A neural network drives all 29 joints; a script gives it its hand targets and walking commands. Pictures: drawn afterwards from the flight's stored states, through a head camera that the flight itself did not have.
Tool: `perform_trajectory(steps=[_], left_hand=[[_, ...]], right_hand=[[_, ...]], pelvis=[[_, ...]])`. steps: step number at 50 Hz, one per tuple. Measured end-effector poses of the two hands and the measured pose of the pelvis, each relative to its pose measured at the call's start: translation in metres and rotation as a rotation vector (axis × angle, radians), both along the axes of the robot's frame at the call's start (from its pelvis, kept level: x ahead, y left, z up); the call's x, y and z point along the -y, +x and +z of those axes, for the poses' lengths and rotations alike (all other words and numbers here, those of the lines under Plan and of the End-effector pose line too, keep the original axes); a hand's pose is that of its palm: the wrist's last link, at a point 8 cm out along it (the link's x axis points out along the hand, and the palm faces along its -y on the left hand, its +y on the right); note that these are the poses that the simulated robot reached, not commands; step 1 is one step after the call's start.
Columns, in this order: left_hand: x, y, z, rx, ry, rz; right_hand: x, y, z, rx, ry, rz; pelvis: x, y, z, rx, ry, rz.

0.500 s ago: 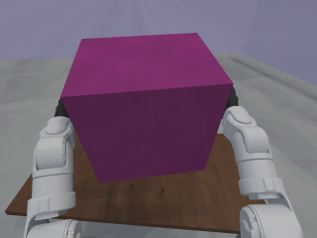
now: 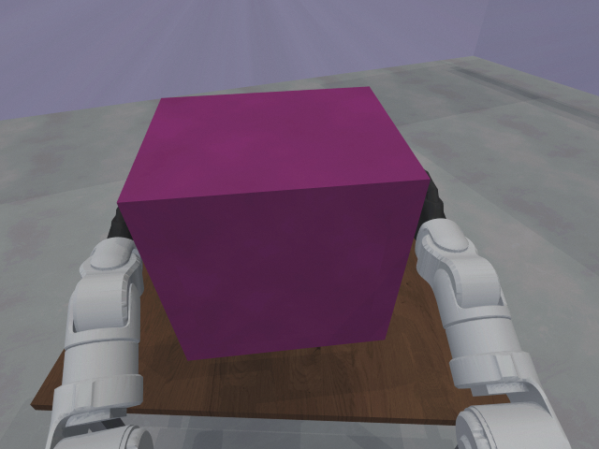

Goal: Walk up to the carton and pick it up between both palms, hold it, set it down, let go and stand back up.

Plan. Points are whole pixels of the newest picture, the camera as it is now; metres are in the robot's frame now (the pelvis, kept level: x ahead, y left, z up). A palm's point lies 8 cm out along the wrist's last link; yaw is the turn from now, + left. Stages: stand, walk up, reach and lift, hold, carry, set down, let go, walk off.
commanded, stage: hold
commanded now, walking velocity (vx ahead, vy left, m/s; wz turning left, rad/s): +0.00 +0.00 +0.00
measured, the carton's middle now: (278, 224) +0.40 +0.02 +0.15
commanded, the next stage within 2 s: none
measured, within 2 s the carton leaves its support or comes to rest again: neither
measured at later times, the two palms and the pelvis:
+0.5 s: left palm (133, 215) +0.35 +0.20 +0.21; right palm (438, 203) +0.37 -0.19 +0.20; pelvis -0.01 +0.00 +0.00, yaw +0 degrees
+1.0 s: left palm (101, 231) +0.32 +0.23 +0.21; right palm (425, 180) +0.35 -0.15 +0.25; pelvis -0.01 +0.00 +0.00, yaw +0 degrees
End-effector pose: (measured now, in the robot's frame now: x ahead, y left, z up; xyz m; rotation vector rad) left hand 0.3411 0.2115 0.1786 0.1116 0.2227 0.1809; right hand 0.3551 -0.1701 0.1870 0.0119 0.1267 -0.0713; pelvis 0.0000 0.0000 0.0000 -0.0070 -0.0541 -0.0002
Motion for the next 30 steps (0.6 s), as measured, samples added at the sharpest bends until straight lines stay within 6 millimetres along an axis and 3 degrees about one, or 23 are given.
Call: perform_trajectory(steps=[9, 15, 22, 26, 30], left_hand=[[-0.017, -0.017, 0.014, 0.094, -0.107, 0.011], [-0.012, -0.014, 0.035, 0.092, -0.081, 0.021], [0.009, 0.002, 0.040, 0.023, 0.010, -0.009], [0.016, 0.009, 0.032, -0.018, 0.044, -0.021], [0.013, 0.010, 0.016, -0.047, 0.058, -0.008]], right_hand=[[-0.020, -0.015, 0.052, 0.092, -0.069, 0.004], [-0.014, -0.005, 0.065, 0.084, 0.008, 0.020], [0.010, 0.010, 0.038, 0.025, 0.093, 0.005], [0.018, 0.016, 0.009, -0.019, 0.125, 0.005], [0.014, 0.015, -0.011, -0.046, 0.077, 0.009]], pelvis=[[-0.004, -0.008, 0.000, 0.011, 0.000, 0.002], [-0.004, -0.013, 0.000, 0.017, 0.000, 0.003], [-0.003, -0.009, 0.000, 0.011, 0.001, 0.003], [-0.001, -0.005, 0.000, 0.007, 0.001, 0.003], [0.000, -0.001, 0.000, 0.002, 0.001, 0.002]])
